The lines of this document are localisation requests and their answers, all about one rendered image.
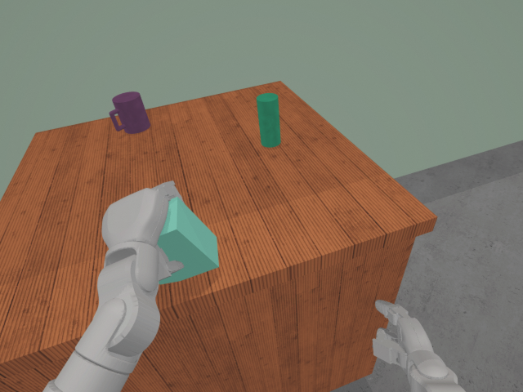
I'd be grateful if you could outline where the robot right forearm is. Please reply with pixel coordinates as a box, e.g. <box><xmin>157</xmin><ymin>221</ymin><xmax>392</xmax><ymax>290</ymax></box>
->
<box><xmin>406</xmin><ymin>350</ymin><xmax>466</xmax><ymax>392</ymax></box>

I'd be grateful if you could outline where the left robot hand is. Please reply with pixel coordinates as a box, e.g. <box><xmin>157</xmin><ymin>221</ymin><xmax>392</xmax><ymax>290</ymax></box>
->
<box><xmin>102</xmin><ymin>180</ymin><xmax>184</xmax><ymax>281</ymax></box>

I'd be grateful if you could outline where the sponge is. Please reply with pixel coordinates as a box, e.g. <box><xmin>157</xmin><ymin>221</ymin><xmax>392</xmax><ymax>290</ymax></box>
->
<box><xmin>157</xmin><ymin>197</ymin><xmax>219</xmax><ymax>285</ymax></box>

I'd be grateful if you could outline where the right robot hand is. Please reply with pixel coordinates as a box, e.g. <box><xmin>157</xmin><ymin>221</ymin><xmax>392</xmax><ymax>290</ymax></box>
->
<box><xmin>373</xmin><ymin>300</ymin><xmax>434</xmax><ymax>375</ymax></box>

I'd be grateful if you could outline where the table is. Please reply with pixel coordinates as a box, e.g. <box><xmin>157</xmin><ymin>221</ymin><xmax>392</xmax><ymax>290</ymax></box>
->
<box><xmin>0</xmin><ymin>81</ymin><xmax>438</xmax><ymax>392</ymax></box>

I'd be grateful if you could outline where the robot left forearm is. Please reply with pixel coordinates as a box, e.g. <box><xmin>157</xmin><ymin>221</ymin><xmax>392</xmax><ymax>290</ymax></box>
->
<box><xmin>43</xmin><ymin>242</ymin><xmax>160</xmax><ymax>392</ymax></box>

